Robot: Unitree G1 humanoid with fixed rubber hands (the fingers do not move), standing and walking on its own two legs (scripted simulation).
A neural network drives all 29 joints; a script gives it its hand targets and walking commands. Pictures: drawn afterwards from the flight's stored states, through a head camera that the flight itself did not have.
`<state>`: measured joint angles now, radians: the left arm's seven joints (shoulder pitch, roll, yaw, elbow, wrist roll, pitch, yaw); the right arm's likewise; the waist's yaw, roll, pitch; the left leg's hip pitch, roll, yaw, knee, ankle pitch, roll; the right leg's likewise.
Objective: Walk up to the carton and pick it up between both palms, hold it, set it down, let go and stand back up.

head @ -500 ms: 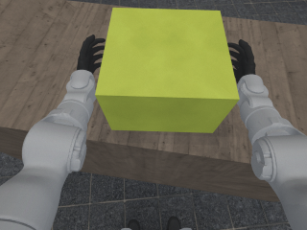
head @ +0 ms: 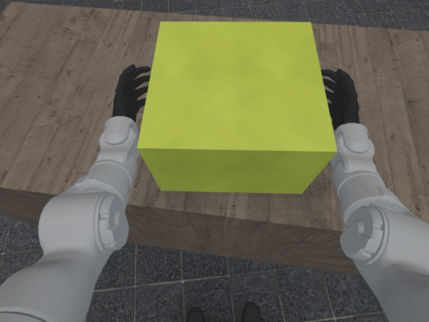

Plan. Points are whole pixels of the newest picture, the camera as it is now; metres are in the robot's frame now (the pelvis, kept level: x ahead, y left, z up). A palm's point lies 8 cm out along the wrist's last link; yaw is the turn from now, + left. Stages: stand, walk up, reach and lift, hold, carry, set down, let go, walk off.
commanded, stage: reach and lift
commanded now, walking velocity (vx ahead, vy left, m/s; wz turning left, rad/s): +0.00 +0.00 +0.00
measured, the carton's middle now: (232, 110) +0.52 -0.03 +0.01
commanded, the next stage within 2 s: none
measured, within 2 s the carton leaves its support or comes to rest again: leaves its support in 1.30 s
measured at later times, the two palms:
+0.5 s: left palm (124, 119) +0.46 +0.17 +0.07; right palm (348, 123) +0.44 -0.23 +0.07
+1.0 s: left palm (123, 136) +0.43 +0.17 +0.06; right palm (351, 135) +0.41 -0.23 +0.06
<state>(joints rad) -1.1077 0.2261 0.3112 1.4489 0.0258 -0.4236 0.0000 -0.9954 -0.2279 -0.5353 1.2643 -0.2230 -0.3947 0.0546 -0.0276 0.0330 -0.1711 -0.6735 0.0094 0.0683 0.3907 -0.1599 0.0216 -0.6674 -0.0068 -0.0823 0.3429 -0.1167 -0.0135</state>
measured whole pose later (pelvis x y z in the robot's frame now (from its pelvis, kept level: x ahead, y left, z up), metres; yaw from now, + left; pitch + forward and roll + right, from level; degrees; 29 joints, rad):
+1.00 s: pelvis -0.03 -0.02 +0.00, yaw +1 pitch +26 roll +0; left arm -1.03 0.21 0.24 1.42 -0.01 -0.54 0.01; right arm -0.95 -0.24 -0.47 1.41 -0.20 -0.61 -0.01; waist -0.02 -0.03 -0.23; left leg -0.73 0.02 0.06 0.35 -0.08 0.00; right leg -0.73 0.01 -0.10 0.32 -0.05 -0.04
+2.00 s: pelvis -0.02 -0.01 +0.01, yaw +3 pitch +2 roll +0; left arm -0.82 0.19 0.23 0.92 -0.01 0.07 0.00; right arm -0.74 -0.18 -0.22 0.92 0.05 0.01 -0.04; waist -0.03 -0.01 -0.11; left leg -0.21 0.00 0.03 0.29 -0.12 0.01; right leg -0.20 -0.01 -0.12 0.27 -0.11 -0.02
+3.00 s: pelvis -0.02 -0.01 +0.02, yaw +1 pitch -2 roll +0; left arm -0.52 0.08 0.29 0.12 0.14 0.61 -0.06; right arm -0.52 -0.16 -0.13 0.46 0.16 0.30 -0.04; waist -0.05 -0.05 -0.04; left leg -0.11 0.01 0.05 0.28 -0.13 0.01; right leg -0.11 0.00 -0.10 0.25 -0.11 -0.02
